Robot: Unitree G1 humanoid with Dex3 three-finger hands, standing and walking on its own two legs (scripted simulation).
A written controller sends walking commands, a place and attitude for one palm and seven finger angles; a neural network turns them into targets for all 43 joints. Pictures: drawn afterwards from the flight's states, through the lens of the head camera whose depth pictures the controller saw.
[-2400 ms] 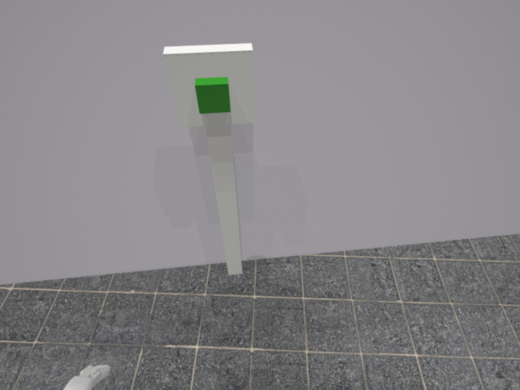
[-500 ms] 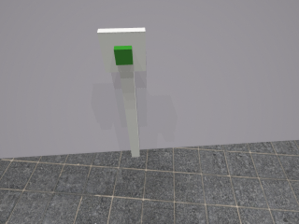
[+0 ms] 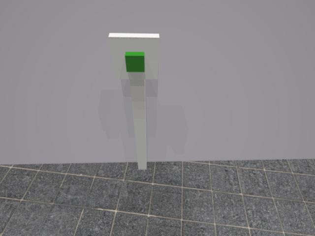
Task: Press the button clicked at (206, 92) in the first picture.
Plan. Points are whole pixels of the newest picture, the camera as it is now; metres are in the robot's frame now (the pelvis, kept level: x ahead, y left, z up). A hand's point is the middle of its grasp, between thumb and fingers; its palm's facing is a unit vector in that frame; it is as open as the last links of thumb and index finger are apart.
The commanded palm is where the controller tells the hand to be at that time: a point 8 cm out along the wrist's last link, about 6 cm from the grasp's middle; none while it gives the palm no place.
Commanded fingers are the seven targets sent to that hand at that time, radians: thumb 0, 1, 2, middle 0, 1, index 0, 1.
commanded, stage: take the last steps up to it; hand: left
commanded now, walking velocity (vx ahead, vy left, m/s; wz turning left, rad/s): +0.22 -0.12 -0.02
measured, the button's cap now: (135, 61) +0.65 +0.11 +0.11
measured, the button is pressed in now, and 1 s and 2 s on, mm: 0 0 0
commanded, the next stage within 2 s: come to a stop and stand still in 0.28 s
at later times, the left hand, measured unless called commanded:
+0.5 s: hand out of the picture +0.02 +0.09 -0.18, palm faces +0.13 -0.99 -0.09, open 7.4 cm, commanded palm none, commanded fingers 0.00 0.90 0.90 -0.20 -0.30 -0.20 -0.30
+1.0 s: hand (118, 233) +0.17 +0.12 -0.17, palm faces +0.01 -0.96 -0.28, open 7.3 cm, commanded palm none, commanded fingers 0.00 0.90 0.90 -0.20 -0.30 -0.20 -0.30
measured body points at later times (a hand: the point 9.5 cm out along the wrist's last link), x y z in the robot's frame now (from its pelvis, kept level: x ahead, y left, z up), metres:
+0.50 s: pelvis +0.13 -0.02 -0.01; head +0.15 -0.01 +0.43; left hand +0.01 +0.14 -0.17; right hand +0.22 -0.24 -0.17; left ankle +0.20 +0.07 -0.74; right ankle +0.00 -0.11 -0.74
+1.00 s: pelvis +0.11 -0.08 -0.02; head +0.12 -0.11 +0.43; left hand +0.17 +0.17 -0.15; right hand +0.17 -0.32 -0.18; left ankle +0.19 +0.06 -0.73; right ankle +0.11 -0.20 -0.74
